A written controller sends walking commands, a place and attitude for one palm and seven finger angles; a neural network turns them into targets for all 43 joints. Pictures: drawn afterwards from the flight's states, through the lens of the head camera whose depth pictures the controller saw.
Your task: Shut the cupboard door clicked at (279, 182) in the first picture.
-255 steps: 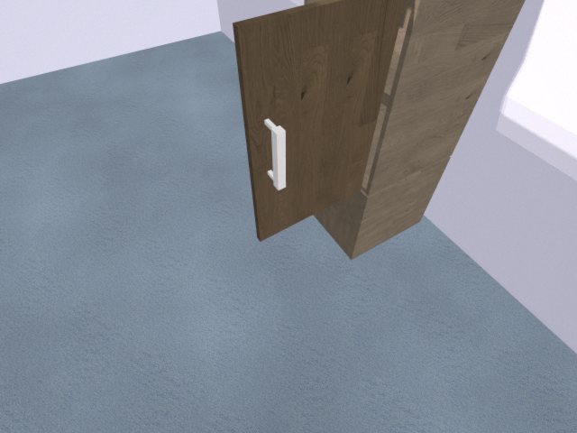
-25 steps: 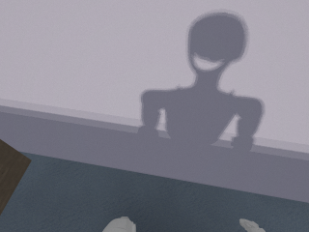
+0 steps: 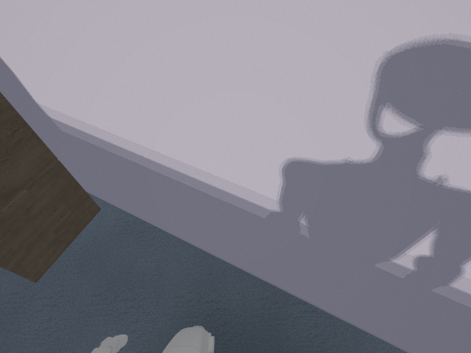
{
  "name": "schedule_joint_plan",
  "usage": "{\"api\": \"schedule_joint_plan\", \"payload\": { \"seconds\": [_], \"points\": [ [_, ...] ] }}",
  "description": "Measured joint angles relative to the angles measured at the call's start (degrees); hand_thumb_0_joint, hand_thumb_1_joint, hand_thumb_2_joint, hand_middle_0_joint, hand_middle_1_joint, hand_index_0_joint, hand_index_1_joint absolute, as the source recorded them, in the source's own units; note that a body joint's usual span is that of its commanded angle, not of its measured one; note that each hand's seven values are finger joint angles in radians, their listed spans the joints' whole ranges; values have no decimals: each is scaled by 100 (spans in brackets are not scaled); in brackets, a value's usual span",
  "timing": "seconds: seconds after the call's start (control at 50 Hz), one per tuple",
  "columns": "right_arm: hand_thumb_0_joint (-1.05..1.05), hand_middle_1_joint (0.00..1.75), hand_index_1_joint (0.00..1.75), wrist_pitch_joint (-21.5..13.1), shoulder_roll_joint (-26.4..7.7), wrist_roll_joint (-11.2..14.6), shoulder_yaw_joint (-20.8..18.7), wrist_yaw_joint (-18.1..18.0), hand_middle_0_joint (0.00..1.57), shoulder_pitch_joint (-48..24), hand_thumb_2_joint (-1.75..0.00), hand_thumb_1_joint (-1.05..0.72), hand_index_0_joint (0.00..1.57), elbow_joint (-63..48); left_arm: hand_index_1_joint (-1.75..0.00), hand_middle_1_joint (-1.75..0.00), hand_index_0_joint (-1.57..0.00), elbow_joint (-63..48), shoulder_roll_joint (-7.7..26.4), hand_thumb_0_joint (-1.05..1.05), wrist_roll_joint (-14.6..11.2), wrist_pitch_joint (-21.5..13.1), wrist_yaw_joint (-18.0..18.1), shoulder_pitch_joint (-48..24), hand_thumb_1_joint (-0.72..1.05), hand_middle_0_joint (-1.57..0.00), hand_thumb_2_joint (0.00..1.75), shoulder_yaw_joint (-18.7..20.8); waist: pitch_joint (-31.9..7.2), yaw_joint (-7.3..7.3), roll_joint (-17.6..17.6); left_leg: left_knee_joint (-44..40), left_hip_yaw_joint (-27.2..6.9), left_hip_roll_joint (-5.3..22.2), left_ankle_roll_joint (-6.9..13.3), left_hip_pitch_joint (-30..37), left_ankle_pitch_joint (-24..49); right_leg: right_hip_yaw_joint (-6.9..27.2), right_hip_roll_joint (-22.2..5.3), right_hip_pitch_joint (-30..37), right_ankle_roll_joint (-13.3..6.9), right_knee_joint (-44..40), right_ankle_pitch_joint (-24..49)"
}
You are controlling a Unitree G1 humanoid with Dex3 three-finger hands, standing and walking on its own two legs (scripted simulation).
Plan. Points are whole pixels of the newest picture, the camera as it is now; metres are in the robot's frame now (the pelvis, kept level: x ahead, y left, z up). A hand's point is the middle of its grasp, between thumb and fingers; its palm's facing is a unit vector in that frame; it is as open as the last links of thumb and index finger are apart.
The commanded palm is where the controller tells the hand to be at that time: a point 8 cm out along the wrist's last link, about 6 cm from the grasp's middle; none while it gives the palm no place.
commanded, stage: turn to face it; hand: left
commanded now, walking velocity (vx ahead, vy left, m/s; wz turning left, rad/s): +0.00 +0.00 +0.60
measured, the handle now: out of the picture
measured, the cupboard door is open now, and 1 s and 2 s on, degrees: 92 92 92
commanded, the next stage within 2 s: take the last steps up to it in 1.68 s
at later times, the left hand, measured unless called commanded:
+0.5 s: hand out of the picture +0.06 +0.21 -0.16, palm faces +0.32 -0.90 -0.31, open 7.4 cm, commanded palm none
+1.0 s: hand out of the picture -0.01 +0.19 -0.16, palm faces +0.62 -0.75 -0.25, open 7.4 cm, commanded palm none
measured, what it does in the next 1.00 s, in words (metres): steps on the spot, turning left: left foot, then right foot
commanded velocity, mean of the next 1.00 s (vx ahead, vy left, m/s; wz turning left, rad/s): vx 0.00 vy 0.00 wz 0.60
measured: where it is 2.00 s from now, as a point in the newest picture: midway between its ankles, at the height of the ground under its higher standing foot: outside the picture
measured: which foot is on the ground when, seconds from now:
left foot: up 0.00-0.16, down 0.18-0.48, up 0.50-0.76, down 0.78-1.00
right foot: down 0.00-0.18, up 0.20-0.46, down 0.48-0.78, up 0.80-1.00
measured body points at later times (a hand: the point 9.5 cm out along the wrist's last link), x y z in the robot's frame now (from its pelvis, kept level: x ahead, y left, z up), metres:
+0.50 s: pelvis +0.03 -0.04 -0.01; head +0.08 -0.03 +0.44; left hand +0.04 +0.26 -0.13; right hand +0.18 -0.26 -0.16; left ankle +0.00 +0.11 -0.73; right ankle +0.06 -0.16 -0.74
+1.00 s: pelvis +0.04 -0.04 +0.00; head +0.08 +0.01 +0.45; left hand -0.05 +0.23 -0.14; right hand +0.28 -0.19 -0.13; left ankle -0.01 +0.06 -0.73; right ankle +0.12 -0.17 -0.67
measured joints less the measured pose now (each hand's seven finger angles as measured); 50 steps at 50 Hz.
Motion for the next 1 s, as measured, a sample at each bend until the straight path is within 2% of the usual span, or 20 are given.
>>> {"api": "schedule_joint_plan", "payload": {
  "seconds": [0.12,0.16,0.18,0.22,0.26,0.3,0.38,0.46,0.48,0.52,0.56,0.6,0.64,0.72,0.78,0.8,0.84,0.88,0.94,1.0],
  "points": [
    [1,30,30,-77,90,44,98,51,20,-144,-90,-91,20,-50,-30,-30,-21,101,-47,1,2,-57,-37,125,90,-20,90,-50,80,61,-317,-1699,479,50,-26,671,299,-399,-239,212,52,-166,-15],
    [1,30,30,-138,89,37,134,60,20,-178,-90,-91,20,-109,-30,-30,-21,132,-12,1,-32,-43,-58,189,90,-20,90,-29,66,72,-369,-2517,558,32,54,1007,904,-544,-308,136,107,124,-199],
    [1,30,30,-198,51,17,143,66,20,-164,-90,-91,20,-166,-30,-30,-21,137,-3,1,-59,-10,-73,234,90,-20,90,-12,10,62,-311,-2777,474,79,242,1080,1465,-593,-304,-35,174,483,-314],
    [0,30,30,-285,102,-8,152,25,20,-201,-90,-91,20,-188,-30,-30,-21,211,114,1,-68,138,-58,143,90,-20,90,23,73,83,-410,-2466,376,21,431,945,1291,-213,-251,-489,326,1612,-1020],
    [0,30,30,-322,145,-31,180,-38,20,-144,-90,-91,20,-206,-30,-30,-21,296,199,1,-67,252,-31,7,90,-20,90,68,91,89,-405,-2438,212,13,428,939,1076,84,-87,-868,403,2449,-1170],
    [0,30,30,-312,163,-46,195,-89,20,-70,-90,-91,20,-176,-30,-30,-21,305,247,1,-72,292,-45,-121,90,-20,90,106,90,97,-339,-2612,24,18,354,990,1145,249,29,-1085,434,2734,-985],
    [0,30,30,-244,145,-67,191,-100,20,49,-90,-91,20,-67,-30,-30,-20,167,280,1,-82,247,-94,-251,90,-20,90,133,40,113,-152,-2911,-309,44,256,1057,1363,396,176,-1026,409,2053,-746],
    [0,30,30,-151,98,-51,134,-85,20,140,-90,-91,20,-20,-30,-30,-20,32,291,1,-89,129,-105,-250,90,-20,90,118,-66,71,28,-2789,-641,31,97,921,1328,383,349,-428,344,551,-264],
    [0,30,30,-126,102,-26,115,-77,20,188,-90,-91,20,-40,-30,-30,-20,-33,332,1,-71,67,-100,-190,90,-20,90,110,-150,74,-35,-2611,-652,-47,104,791,1217,425,289,-229,242,13,-105],
    [0,30,30,-71,8,-3,39,-66,20,126,-90,-91,20,-15,-30,-30,-20,-22,243,1,-29,-3,-49,-197,90,-20,90,92,-82,62,80,-1605,-627,-84,105,429,342,293,263,-246,55,135,-33],
    [0,30,30,-23,-68,-8,-15,-53,20,58,-90,-91,20,18,-30,-30,-20,-12,132,1,-23,-11,-11,-144,90,-20,90,51,-7,25,139,-458,-424,-93,82,113,27,124,178,-115,0,125,-41],
    [1,30,30,1,-77,0,-20,-28,20,-6,-90,-91,20,37,-30,-30,-20,13,61,1,-19,-7,10,-58,90,-20,90,19,28,-1,81,45,-160,-34,14,6,30,-6,81,57,0,-43,2],
    [1,30,30,4,-37,18,-2,5,20,-62,-90,-91,20,28,-30,-30,-20,53,21,1,-8,-7,12,14,90,-20,90,-5,46,-2,-46,-183,89,29,-39,112,64,-128,-28,198,9,-209,48],
    [1,30,30,-50,44,42,78,49,20,-199,-90,-91,19,-28,-30,-30,-21,123,-3,1,2,-38,-24,134,90,-20,90,-35,81,76,-265,-1428,399,54,-33,568,222,-387,-207,298,74,-238,-4],
    [1,30,30,-160,44,29,140,71,20,-239,-90,-91,20,-147,-30,-30,-21,166,30,1,-44,-11,-62,271,90,-20,90,-8,21,97,-313,-2665,487,62,123,1064,1181,-609,-309,149,174,253,-281],
    [0,30,30,-225,52,7,133,61,20,-250,-90,-91,20,-182,-30,-30,-21,196,67,1,-70,35,-76,269,90,-20,90,8,6,77,-337,-2653,434,34,260,1004,1353,-549,-335,-49,273,757,-591],
    [0,30,30,-304,104,-16,166,22,20,-262,-90,-91,20,-217,-30,-30,-21,264,167,1,-68,184,-52,160,90,-20,90,37,70,118,-415,-2387,330,-24,448,888,1143,-146,-213,-491,374,1886,-1172],
    [0,30,30,-340,147,-32,199,-49,20,-197,-90,-91,20,-224,-30,-30,-21,332,228,1,-72,266,-34,24,90,-20,90,76,78,133,-400,-2458,173,-45,478,903,1086,130,-48,-853,423,2643,-1158],
    [0,30,30,-329,186,-38,232,-114,20,-83,-90,-91,20,-155,-30,-30,-20,305,278,1,-75,272,-62,-122,90,-20,90,114,58,163,-332,-2811,-41,-64,402,1029,1303,359,75,-1135,453,2919,-788],
    [0,30,30,-297,196,-49,233,-116,20,28,-90,-91,20,-67,-30,-30,-20,218,289,1,-80,249,-82,-208,90,-20,90,126,0,151,-210,-3061,-255,-56,359,1106,1462,464,149,-1109,446,2445,-662]
  ]
}}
